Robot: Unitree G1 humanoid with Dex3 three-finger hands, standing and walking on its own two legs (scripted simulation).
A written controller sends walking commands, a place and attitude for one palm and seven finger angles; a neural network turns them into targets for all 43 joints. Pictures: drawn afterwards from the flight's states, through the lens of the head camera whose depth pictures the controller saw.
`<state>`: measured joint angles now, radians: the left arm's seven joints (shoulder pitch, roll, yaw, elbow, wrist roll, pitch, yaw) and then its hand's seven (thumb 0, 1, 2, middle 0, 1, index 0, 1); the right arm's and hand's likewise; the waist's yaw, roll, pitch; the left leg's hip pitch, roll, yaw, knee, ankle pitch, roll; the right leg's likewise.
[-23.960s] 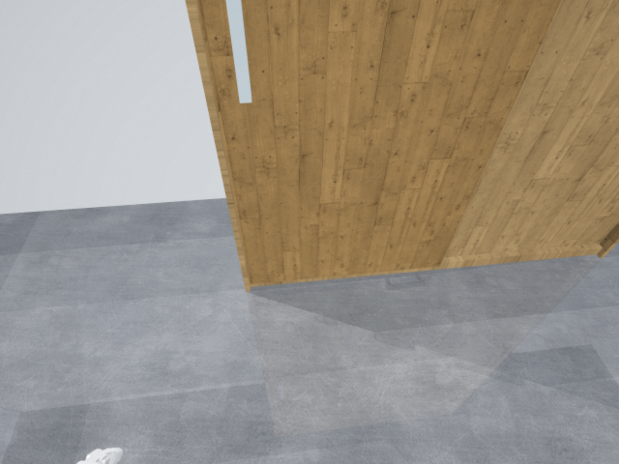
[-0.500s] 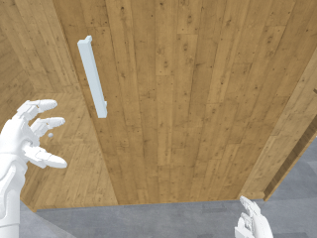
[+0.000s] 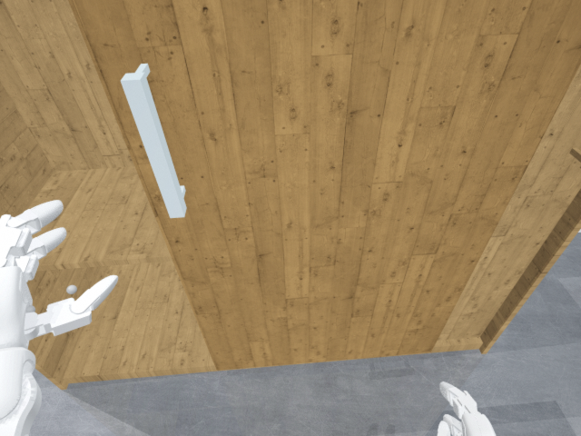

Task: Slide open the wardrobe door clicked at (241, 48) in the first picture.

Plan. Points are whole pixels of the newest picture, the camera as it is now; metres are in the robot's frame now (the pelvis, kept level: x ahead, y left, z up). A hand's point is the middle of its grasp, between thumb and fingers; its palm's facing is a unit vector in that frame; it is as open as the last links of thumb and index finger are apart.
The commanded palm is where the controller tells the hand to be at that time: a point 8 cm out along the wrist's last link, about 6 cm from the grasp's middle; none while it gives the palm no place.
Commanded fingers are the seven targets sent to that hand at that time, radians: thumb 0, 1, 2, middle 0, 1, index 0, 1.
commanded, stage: draw the hand back to the body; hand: left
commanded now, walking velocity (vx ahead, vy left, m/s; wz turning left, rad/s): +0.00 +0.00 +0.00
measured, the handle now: (162, 146) +0.48 +0.27 +0.18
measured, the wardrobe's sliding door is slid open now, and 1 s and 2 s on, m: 0.53 0.53 0.53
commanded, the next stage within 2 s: step back with the hand held close in 0.58 s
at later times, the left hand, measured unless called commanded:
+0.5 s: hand (59, 310) +0.19 +0.27 +0.16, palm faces +0.49 -0.80 -0.36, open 7.5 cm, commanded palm +0.14 +0.30 +0.17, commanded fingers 0.00 0.90 0.90 -0.20 -0.30 -0.20 -0.30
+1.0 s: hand (57, 321) +0.18 +0.28 +0.15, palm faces +0.38 -0.80 -0.47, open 7.4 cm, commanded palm +0.12 +0.32 +0.17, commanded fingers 0.00 0.90 0.90 -0.20 -0.30 -0.20 -0.30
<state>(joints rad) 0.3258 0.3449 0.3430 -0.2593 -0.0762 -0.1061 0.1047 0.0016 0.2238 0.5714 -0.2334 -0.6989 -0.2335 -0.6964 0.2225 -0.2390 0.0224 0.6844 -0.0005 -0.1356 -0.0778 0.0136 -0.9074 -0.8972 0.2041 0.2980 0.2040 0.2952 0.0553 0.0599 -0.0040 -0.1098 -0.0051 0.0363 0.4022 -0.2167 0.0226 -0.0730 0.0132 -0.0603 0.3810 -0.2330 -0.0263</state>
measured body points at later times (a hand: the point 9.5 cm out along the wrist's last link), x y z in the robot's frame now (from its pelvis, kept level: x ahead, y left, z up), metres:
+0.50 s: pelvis +0.01 +0.00 +0.00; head -0.03 -0.02 +0.45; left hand +0.16 +0.31 +0.18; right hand +0.20 -0.21 -0.08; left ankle +0.01 +0.10 -0.74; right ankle -0.01 -0.10 -0.74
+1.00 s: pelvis -0.02 +0.02 +0.00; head -0.02 +0.01 +0.45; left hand +0.16 +0.32 +0.17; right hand +0.16 -0.23 -0.08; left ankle +0.01 +0.10 -0.74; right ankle -0.01 -0.10 -0.74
